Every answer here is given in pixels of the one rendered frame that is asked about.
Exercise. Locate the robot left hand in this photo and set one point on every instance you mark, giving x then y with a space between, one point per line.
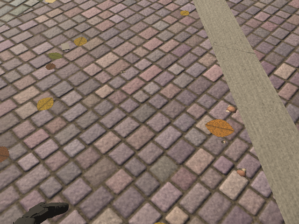
40 212

